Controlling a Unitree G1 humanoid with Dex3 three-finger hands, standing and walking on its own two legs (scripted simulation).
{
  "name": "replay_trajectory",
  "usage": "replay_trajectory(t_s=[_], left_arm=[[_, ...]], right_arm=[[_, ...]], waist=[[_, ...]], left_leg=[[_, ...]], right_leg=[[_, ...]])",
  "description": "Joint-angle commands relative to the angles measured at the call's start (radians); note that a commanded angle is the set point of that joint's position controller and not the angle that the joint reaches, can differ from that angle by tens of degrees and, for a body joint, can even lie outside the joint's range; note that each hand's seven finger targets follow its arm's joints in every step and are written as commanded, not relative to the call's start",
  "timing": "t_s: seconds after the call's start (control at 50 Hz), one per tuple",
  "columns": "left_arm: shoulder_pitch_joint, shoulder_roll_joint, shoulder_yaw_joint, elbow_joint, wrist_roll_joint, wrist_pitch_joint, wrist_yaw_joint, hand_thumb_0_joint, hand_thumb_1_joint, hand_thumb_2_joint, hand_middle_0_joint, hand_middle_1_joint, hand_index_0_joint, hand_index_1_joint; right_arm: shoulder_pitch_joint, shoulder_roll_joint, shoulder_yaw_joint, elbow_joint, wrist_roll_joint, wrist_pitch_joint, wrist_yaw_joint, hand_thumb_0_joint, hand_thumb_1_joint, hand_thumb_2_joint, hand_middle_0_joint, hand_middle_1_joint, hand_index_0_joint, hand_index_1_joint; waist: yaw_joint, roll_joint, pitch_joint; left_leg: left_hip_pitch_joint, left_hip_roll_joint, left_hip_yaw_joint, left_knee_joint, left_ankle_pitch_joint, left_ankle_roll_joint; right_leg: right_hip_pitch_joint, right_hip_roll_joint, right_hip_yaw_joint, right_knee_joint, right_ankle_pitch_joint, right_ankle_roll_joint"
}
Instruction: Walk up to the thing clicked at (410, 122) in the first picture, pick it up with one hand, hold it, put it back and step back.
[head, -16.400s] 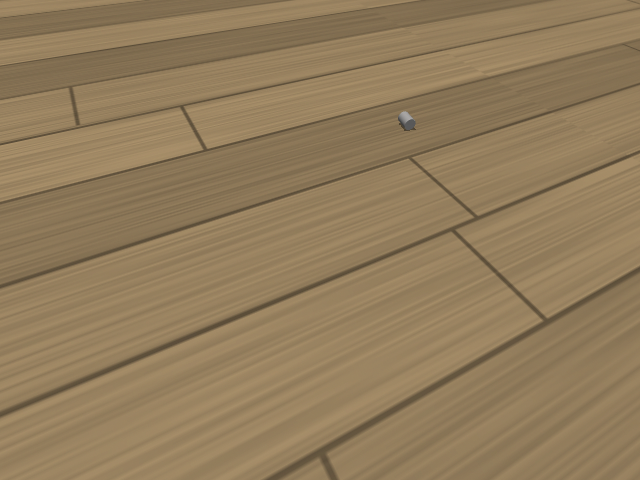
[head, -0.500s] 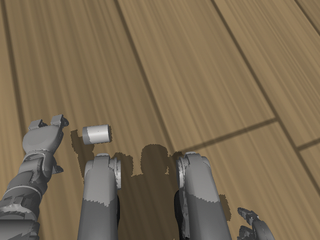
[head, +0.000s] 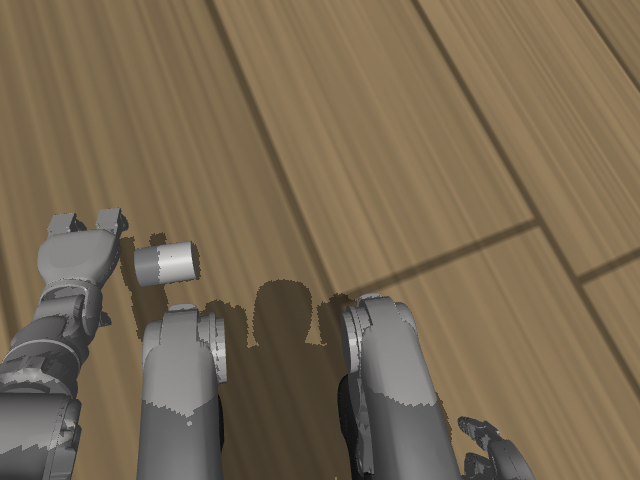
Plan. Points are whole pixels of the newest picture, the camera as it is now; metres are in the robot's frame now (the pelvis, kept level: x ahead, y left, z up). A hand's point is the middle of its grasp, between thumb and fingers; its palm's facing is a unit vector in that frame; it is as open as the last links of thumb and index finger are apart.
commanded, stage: rise first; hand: left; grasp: from above
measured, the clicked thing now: (167, 263) +0.44 +0.21 -0.33
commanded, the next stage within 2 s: none
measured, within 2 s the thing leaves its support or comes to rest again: neither
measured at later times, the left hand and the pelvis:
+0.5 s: hand (111, 271) +0.39 +0.26 -0.19, palm faces -0.44 -0.09 -0.89, open 13.9 cm; pelvis +0.01 +0.00 -0.01, yaw +0 degrees
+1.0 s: hand (121, 270) +0.40 +0.25 -0.21, palm faces -0.44 -0.10 -0.89, open 13.8 cm; pelvis +0.01 -0.01 -0.03, yaw -1 degrees
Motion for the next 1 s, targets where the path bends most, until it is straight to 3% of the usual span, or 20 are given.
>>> replay_trajectory(t_s=[0.0,0.02,0.06,0.1,0.12,0.18,0.22,0.3,0.34,0.42,0.48,0.54,0.58,0.62,0.64,0.76,0.78,0.84,0.9,0.98], left_arm=[[-0.272,0.207,0.043,-0.112,-0.009,0.002,0.05,0.0,-0.512,0.977,-0.087,-0.986,-0.093,-0.979],[-0.288,0.217,0.047,-0.11,-0.012,0.001,0.051,0.0,-0.505,0.972,-0.093,-0.984,-0.1,-0.976],[-0.27,0.217,0.058,-0.106,-0.016,0.003,0.057,0.0,-0.511,0.974,-0.088,-0.987,-0.095,-0.979],[-0.281,0.189,0.037,-0.092,-0.016,0.01,0.056,0.0,-0.503,0.966,-0.094,-0.987,-0.101,-0.979],[-0.295,0.201,0.044,-0.09,-0.017,0.01,0.056,0.0,-0.504,0.969,-0.097,-0.98,-0.102,-0.974],[-0.28,0.22,0.058,-0.093,-0.02,0.008,0.055,0.0,-0.495,0.96,-0.106,-0.976,-0.111,-0.969],[-0.299,0.203,0.045,-0.075,-0.02,0.006,0.052,0.0,-0.498,0.963,-0.098,-0.99,-0.106,-0.981],[-0.285,0.235,0.07,-0.085,-0.019,-0.006,0.051,0.0,-0.494,0.956,-0.109,-0.983,-0.116,-0.975],[-0.297,0.208,0.05,-0.066,-0.013,-0.009,0.052,0.0,-0.501,0.965,-0.095,-0.996,-0.103,-0.986],[-0.285,0.23,0.072,-0.064,-0.016,-0.011,0.063,0.0,-0.501,0.961,-0.103,-0.988,-0.109,-0.981],[-0.314,0.211,0.051,-0.04,-0.014,-0.01,0.068,0.0,-0.486,0.948,-0.105,-0.996,-0.116,-0.984],[-0.319,0.241,0.076,-0.055,-0.017,-0.012,0.075,0.0,-0.493,0.953,-0.105,-0.989,-0.113,-0.979],[-0.321,0.229,0.067,-0.03,-0.013,-0.013,0.075,0.0,-0.494,0.95,-0.105,-0.991,-0.113,-0.981],[-0.333,0.232,0.066,-0.031,-0.014,-0.017,0.077,0.0,-0.499,0.959,-0.114,-0.973,-0.117,-0.97],[-0.337,0.231,0.065,-0.025,-0.012,-0.018,0.078,0.0,-0.579,1.039,-0.127,-0.912,-0.085,-0.956],[-0.341,0.236,0.073,0.021,-0.013,-0.015,0.089,0.0,-0.496,0.967,-0.15,-0.911,-0.135,-0.926],[-0.344,0.217,0.058,0.043,-0.011,-0.015,0.088,0.0,-0.491,0.961,-0.149,-0.92,-0.136,-0.933],[-0.371,0.247,0.079,0.01,-0.01,-0.022,0.099,0.0,-0.479,0.953,-0.16,-0.907,-0.147,-0.92],[-0.353,0.214,0.056,0.036,-0.008,-0.019,0.1,0.0,-0.473,0.945,-0.165,-0.905,-0.152,-0.918],[-0.361,0.239,0.073,0.041,-0.006,-0.02,0.109,0.0,-0.459,0.932,-0.179,-0.894,-0.166,-0.907]], right_arm=[[0.143,-0.207,-0.065,-0.039,-0.001,-0.016,-0.006,0.0,-0.897,-0.899,0.2,0.3,0.2,0.3],[0.146,-0.209,-0.065,-0.036,-0.005,-0.016,-0.005,0.0,-0.897,-0.899,0.2,0.299,0.2,0.299],[0.146,-0.207,-0.067,-0.038,-0.004,-0.016,-0.005,0.0,-0.897,-0.899,0.2,0.3,0.2,0.3],[0.145,-0.202,-0.062,-0.036,-0.003,-0.016,-0.002,0.0,-0.898,-0.899,0.2,0.3,0.2,0.3],[0.149,-0.209,-0.064,-0.033,-0.004,-0.016,-0.002,0.0,-0.897,-0.899,0.2,0.3,0.2,0.3],[0.152,-0.205,-0.062,-0.035,-0.006,-0.014,0.001,0.0,-0.898,-0.899,0.2,0.3,0.2,0.3],[0.159,-0.206,-0.058,-0.031,-0.009,-0.015,0.005,0.0,-0.899,-0.9,0.2,0.3,0.2,0.3],[0.157,-0.209,-0.059,-0.03,-0.009,-0.015,0.008,0.0,-0.899,-0.9,0.2,0.3,0.2,0.3],[0.154,-0.211,-0.059,-0.028,-0.009,-0.015,0.011,0.0,-0.897,-0.899,0.2,0.3,0.2,0.3],[0.157,-0.209,-0.057,-0.027,-0.011,-0.012,0.014,0.0,-0.899,-0.9,0.2,0.3,0.2,0.3],[0.16,-0.214,-0.056,-0.023,-0.015,-0.015,0.018,0.0,-0.899,-0.9,0.2,0.3,0.2,0.3],[0.165,-0.221,-0.057,-0.018,-0.018,-0.016,0.019,0.0,-0.899,-0.9,0.2,0.3,0.2,0.3],[0.165,-0.222,-0.057,-0.018,-0.019,-0.018,0.022,0.0,-0.9,-0.9,0.2,0.3,0.2,0.3],[0.162,-0.219,-0.053,-0.013,-0.021,-0.017,0.023,0.0,-0.9,-0.9,0.2,0.3,0.2,0.3],[0.167,-0.218,-0.053,-0.013,-0.022,-0.017,0.023,0.0,-0.904,-0.902,0.2,0.3,0.2,0.3],[0.164,-0.226,-0.049,-0.01,-0.026,-0.02,0.027,0.0,-0.899,-0.9,0.2,0.3,0.2,0.3],[0.16,-0.222,-0.047,-0.009,-0.029,-0.023,0.03,0.0,-0.9,-0.9,0.2,0.3,0.2,0.3],[0.165,-0.231,-0.047,-0.005,-0.031,-0.027,0.031,0.0,-0.897,-0.899,0.2,0.3,0.2,0.3],[0.162,-0.229,-0.046,0.003,-0.033,-0.03,0.038,0.0,-0.899,-0.9,0.2,0.3,0.2,0.3],[0.165,-0.236,-0.044,0.002,-0.038,-0.032,0.045,0.0,-0.9,-0.901,0.2,0.3,0.2,0.3]], waist=[[-0.011,0.144,-0.593],[-0.018,0.132,-0.601],[-0.002,0.163,-0.603],[-0.008,0.174,-0.588],[-0.017,0.167,-0.592],[-0.007,0.157,-0.612],[-0.028,0.136,-0.582],[-0.004,0.166,-0.601],[-0.018,0.169,-0.582],[-0.01,0.157,-0.606],[-0.037,0.145,-0.582],[-0.021,0.16,-0.601],[-0.03,0.168,-0.58],[-0.027,0.157,-0.594],[-0.031,0.152,-0.598],[-0.033,0.146,-0.567],[-0.043,0.15,-0.548],[-0.034,0.164,-0.584],[-0.044,0.155,-0.578],[-0.043,0.168,-0.589]], left_leg=[[0.487,-0.005,0.131,-0.237,0.087,0.071],[0.473,-0.006,0.131,-0.226,0.088,0.074],[0.486,-0.005,0.129,-0.238,0.076,0.069],[0.493,-0.005,0.125,-0.242,0.069,0.066],[0.485,-0.004,0.124,-0.233,0.071,0.068],[0.473,-0.005,0.132,-0.211,0.1,0.072],[0.433,-0.006,0.135,-0.202,0.088,0.076],[0.458,-0.006,0.131,-0.209,0.082,0.071],[0.455,-0.005,0.128,-0.209,0.07,0.068],[0.446,-0.007,0.133,-0.191,0.103,0.07],[0.42,-0.005,0.133,-0.18,0.098,0.074],[0.433,-0.004,0.135,-0.175,0.103,0.072],[0.427,-0.006,0.132,-0.181,0.083,0.07],[0.419,-0.007,0.133,-0.172,0.088,0.072],[0.409,-0.008,0.137,-0.165,0.096,0.074],[0.39,-0.009,0.134,-0.158,0.077,0.074],[0.383,-0.008,0.133,-0.157,0.068,0.074],[0.398,-0.009,0.133,-0.153,0.075,0.072],[0.399,-0.008,0.135,-0.144,0.09,0.072],[0.387,-0.009,0.132,-0.144,0.09,0.072]], right_leg=[[0.247,0.001,-0.134,-0.253,0.148,-0.089],[0.257,0.002,-0.132,-0.249,0.152,-0.088],[0.233,0.001,-0.136,-0.235,0.133,-0.093],[0.215,0.004,-0.14,-0.236,0.126,-0.096],[0.218,0.004,-0.14,-0.233,0.131,-0.095],[0.251,0.003,-0.132,-0.231,0.165,-0.091],[0.257,0.003,-0.13,-0.239,0.16,-0.087],[0.242,0.005,-0.136,-0.221,0.142,-0.094],[0.219,0.008,-0.142,-0.214,0.134,-0.096],[0.25,0.007,-0.136,-0.21,0.17,-0.093],[0.243,0.009,-0.136,-0.211,0.175,-0.09],[0.245,0.006,-0.135,-0.208,0.175,-0.089],[0.225,0.007,-0.14,-0.2,0.154,-0.093],[0.237,0.009,-0.137,-0.201,0.161,-0.091],[0.257,0.009,-0.132,-0.204,0.173,-0.089],[0.226,0.009,-0.136,-0.199,0.151,-0.089],[0.215,0.011,-0.138,-0.194,0.143,-0.09],[0.226,0.009,-0.138,-0.191,0.149,-0.089],[0.229,0.012,-0.14,-0.186,0.171,-0.088],[0.231,0.013,-0.143,-0.176,0.17,-0.089]])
